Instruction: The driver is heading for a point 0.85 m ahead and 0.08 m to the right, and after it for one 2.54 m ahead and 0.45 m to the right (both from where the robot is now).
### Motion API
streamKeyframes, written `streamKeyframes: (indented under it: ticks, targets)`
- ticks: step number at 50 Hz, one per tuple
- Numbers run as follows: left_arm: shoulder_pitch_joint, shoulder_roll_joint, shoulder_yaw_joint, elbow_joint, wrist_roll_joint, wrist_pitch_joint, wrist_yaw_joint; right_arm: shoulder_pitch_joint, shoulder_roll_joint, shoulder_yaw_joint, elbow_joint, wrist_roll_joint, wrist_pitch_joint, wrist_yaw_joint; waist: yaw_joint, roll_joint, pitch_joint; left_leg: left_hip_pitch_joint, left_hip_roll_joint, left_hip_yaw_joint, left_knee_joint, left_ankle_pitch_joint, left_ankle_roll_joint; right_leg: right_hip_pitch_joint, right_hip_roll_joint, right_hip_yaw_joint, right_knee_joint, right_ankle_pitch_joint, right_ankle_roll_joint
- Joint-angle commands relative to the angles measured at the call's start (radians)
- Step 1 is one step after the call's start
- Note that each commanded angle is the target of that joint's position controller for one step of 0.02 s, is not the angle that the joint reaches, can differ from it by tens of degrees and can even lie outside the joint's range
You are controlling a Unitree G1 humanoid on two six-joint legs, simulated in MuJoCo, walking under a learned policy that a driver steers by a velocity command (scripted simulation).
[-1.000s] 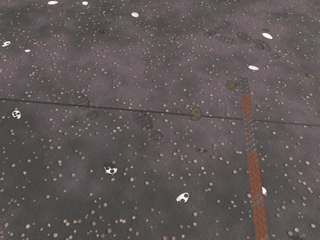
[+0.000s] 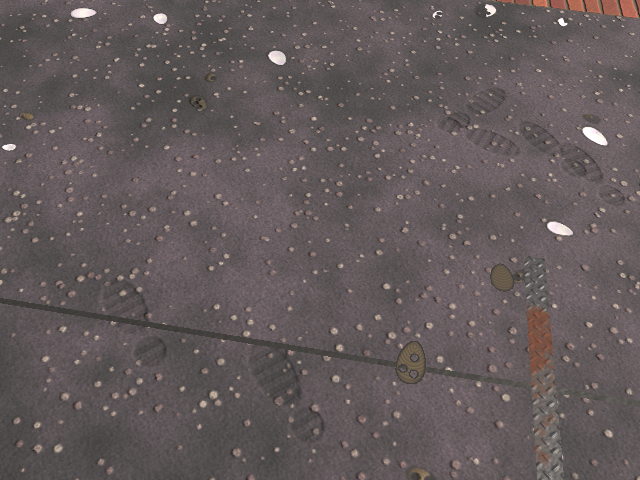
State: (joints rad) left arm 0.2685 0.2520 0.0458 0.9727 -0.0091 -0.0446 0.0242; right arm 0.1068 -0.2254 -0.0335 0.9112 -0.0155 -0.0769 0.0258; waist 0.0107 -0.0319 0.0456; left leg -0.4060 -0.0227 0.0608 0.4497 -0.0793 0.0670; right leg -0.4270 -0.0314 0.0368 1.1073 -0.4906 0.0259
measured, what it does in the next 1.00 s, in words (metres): steps on the spot: right foot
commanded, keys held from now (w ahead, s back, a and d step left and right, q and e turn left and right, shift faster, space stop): no key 1.00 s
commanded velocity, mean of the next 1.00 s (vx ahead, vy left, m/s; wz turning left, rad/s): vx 0.04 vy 0.00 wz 0.00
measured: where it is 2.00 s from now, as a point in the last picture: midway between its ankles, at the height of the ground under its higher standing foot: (343, 465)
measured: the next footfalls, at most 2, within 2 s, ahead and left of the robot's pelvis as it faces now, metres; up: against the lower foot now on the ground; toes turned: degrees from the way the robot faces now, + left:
right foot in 0.22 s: +0.11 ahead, -0.15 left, +0.00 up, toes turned -1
left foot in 1.78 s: +0.51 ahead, +0.08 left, +0.00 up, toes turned +3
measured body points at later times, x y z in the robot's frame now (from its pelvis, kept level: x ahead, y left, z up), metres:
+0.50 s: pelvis +0.07 -0.02 +0.00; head +0.09 -0.03 +0.45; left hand +0.10 +0.23 -0.14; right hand +0.14 -0.27 -0.15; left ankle +0.10 +0.09 -0.73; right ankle +0.07 -0.15 -0.73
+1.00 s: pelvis +0.09 -0.02 +0.00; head +0.10 -0.02 +0.45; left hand +0.10 +0.22 -0.15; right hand +0.14 -0.27 -0.15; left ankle +0.10 +0.09 -0.73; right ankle +0.07 -0.15 -0.73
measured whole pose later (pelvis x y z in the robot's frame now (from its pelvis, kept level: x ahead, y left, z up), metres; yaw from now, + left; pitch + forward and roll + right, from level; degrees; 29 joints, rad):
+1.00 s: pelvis +0.09 -0.02 +0.00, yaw +1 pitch -1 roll +0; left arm 0.23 0.17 0.04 1.11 0.00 -0.01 0.05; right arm 0.17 -0.19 -0.03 1.11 0.00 0.00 -0.04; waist 0.00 0.00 0.04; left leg -0.23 0.00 0.04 0.50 -0.25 0.02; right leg -0.18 -0.02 -0.02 0.49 -0.29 0.01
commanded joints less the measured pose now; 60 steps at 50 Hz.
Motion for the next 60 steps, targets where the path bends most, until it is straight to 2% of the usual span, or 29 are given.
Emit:
streamKeyframes:
  ticks: [1, 3, 5, 8, 10, 11, 12, 13, 14, 15, 18, 23, 29, 37, 52, 53, 54, 56, 57, 59, 60]
  targets:
    - [0.147, 0.016, 0.012, -0.006, 0.007, 0.03, 0.022, -0.036, -0.092, -0.014, -0.032, -0.023, -0.007, -0.006, 0.053, 0.139, -0.15, 0.04, 0.232, -0.166, -0.193, 0.368, 0.177, 0.098, -0.056, 0.004, -0.128, 0.079, 0.01]
    - [0.12, 0.013, 0.009, -0.011, 0.012, 0.038, 0.031, -0.029, -0.105, -0.016, -0.019, -0.022, -0.007, -0.016, 0.047, 0.145, -0.166, 0.041, 0.226, -0.147, -0.198, 0.329, 0.181, 0.133, -0.054, -0.002, -0.261, 0.12, 0.01]
    - [0.084, 0.034, 0.014, -0.015, 0.013, 0.049, 0.032, -0.015, -0.121, -0.019, -0.008, -0.011, 0.003, -0.025, 0.028, 0.141, -0.178, 0.048, 0.232, -0.165, -0.22, 0.123, 0.174, 0.165, -0.051, -0.006, -0.349, 0.19, 0.008]
    - [0.044, 0.039, 0.018, -0.013, 0.017, 0.057, 0.028, -0.026, -0.118, -0.015, 0.003, 0.004, 0.024, -0.036, 0.031, 0.136, -0.117, -0.002, 0.212, -0.187, -0.245, -0.257, 0.132, 0.227, -0.033, -0.03, -0.498, 0.278, -0.009]
    - [0.032, 0.04, 0.019, -0.007, 0.033, 0.054, 0.026, 0.008, -0.085, -0.003, 0.025, 0.013, 0.032, -0.039, 0.033, 0.103, -0.062, -0.024, 0.171, -0.187, -0.231, -0.407, 0.067, 0.268, -0.039, -0.025, -0.628, 0.326, -0.034]
    - [0.036, 0.057, 0.019, -0.01, 0.037, 0.051, 0.027, 0.031, -0.077, -0.001, 0.034, 0.012, 0.034, -0.039, 0.019, 0.072, -0.036, -0.024, 0.143, -0.178, -0.196, -0.421, 0.031, 0.267, -0.079, 0.017, -0.682, 0.342, -0.054]
    - [0.014, 0.127, 0.034, -0.001, 0.022, 0.048, 0.029, 0.085, -0.085, -0.009, 0.039, 0.011, 0.037, -0.04, -0.04, -0.03, -0.003, -0.013, 0.08, -0.125, -0.178, -0.376, 0.004, 0.206, -0.082, 0.02, -0.678, 0.254, -0.078]
    - [0.014, 0.096, 0.034, 0.013, 0.014, 0.042, 0.024, 0.07, -0.091, -0.01, 0.043, 0.006, 0.042, -0.047, -0.023, -0.064, 0.009, 0.077, 0.051, -0.077, -0.135, -0.312, -0.013, 0.105, -0.062, 0.019, -0.715, 0.123, -0.077]
    - [0.007, 0.061, 0.026, 0.02, 0.019, 0.034, 0.021, 0.063, -0.09, -0.011, 0.043, 0.007, 0.047, -0.051, -0.024, -0.073, 0.006, 0.133, 0.049, -0.068, -0.1, -0.261, -0.014, 0.066, -0.059, 0.021, -0.746, 0.092, -0.063]
    - [-0.013, 0.052, 0.024, 0.022, 0.022, 0.027, 0.019, 0.064, -0.078, -0.009, 0.048, 0.009, 0.052, -0.055, -0.032, -0.082, -0.002, 0.165, 0.052, -0.063, -0.08, -0.22, -0.01, 0.058, -0.057, 0.02, -0.756, 0.12, -0.048]
    - [-0.016, 0.041, 0.022, 0.033, 0.016, 0.009, 0.017, 0.075, -0.071, -0.01, 0.066, 0.004, 0.055, -0.054, -0.029, -0.052, -0.038, 0.188, 0.052, -0.055, -0.051, -0.117, -0.004, 0.114, -0.05, 0.011, -0.731, 0.242, -0.037]
    - [0.012, 0.043, 0.02, 0.058, 0.012, 0.009, 0.019, 0.064, -0.07, -0.012, 0.087, 0.013, 0.057, -0.05, -0.011, 0.0, -0.069, 0.206, 0.057, -0.052, -0.026, -0.001, -0.006, 0.18, -0.038, -0.006, -0.688, 0.38, -0.045]
    - [0.017, 0.035, 0.016, 0.077, 0.01, 0.019, 0.02, 0.078, -0.07, -0.013, 0.116, 0.016, 0.067, -0.055, -0.009, 0.029, -0.059, 0.222, 0.06, -0.053, -0.012, 0.048, -0.013, 0.197, -0.026, -0.019, -0.676, 0.423, -0.045]
    - [0.011, 0.02, 0.013, 0.094, 0.011, 0.029, 0.021, 0.083, -0.073, -0.014, 0.144, 0.018, 0.074, -0.062, -0.011, 0.029, -0.035, 0.225, 0.063, -0.057, -0.014, 0.045, -0.018, 0.204, -0.015, -0.031, -0.685, 0.412, -0.042]
    - [0.02, 0.007, 0.006, 0.124, 0.011, 0.034, 0.026, 0.092, -0.058, -0.012, 0.177, 0.017, 0.075, -0.066, -0.012, 0.029, -0.006, 0.212, 0.064, -0.063, -0.04, -0.043, -0.021, 0.193, -0.005, -0.041, -0.707, 0.323, -0.035]
    - [0.044, -0.002, 0.005, 0.137, 0.01, 0.035, 0.026, 0.113, -0.052, -0.012, 0.189, 0.017, 0.076, -0.066, -0.012, 0.034, -0.028, 0.22, 0.055, -0.056, -0.047, -0.165, -0.016, 0.199, 0.008, -0.057, -0.705, 0.219, -0.039]
    - [0.051, 0.006, 0.008, 0.14, 0.003, 0.037, 0.028, 0.123, -0.071, -0.02, 0.192, 0.025, 0.079, -0.068, -0.014, 0.042, -0.013, 0.202, 0.045, -0.055, -0.045, -0.363, -0.002, 0.173, 0.029, -0.076, -0.677, 0.067, -0.052]
    - [0.032, 0.015, 0.012, 0.118, -0.003, 0.029, 0.032, 0.14, -0.101, -0.032, 0.186, 0.036, 0.074, -0.07, -0.025, 0.075, 0.06, 0.134, 0.094, -0.133, -0.092, -0.669, 0.043, 0.069, 0.034, -0.079, -0.62, -0.144, -0.08]
    - [0.016, 0.001, 0.009, 0.104, -0.004, 0.017, 0.03, 0.167, -0.113, -0.037, 0.186, 0.041, 0.063, -0.068, -0.037, 0.108, 0.085, 0.144, 0.152, -0.219, -0.134, -0.735, 0.075, 0.009, 0.03, -0.081, -0.567, -0.133, -0.086]
    - [-0.008, -0.038, 0.003, 0.084, -0.008, -0.011, 0.015, 0.239, -0.156, -0.055, 0.199, 0.044, 0.041, -0.062, -0.054, 0.209, 0.072, 0.196, 0.313, -0.461, -0.257, -0.792, 0.163, -0.049, 0.034, -0.113, -0.381, 0.021, -0.087]
    - [-0.018, -0.026, 0.007, 0.077, -0.01, -0.019, 0.007, 0.237, -0.157, -0.057, 0.193, 0.039, 0.032, -0.061, -0.05, 0.2, 0.074, 0.159, 0.36, -0.531, -0.29, -0.773, 0.19, -0.042, 0.008, -0.083, -0.306, 0.036, -0.102]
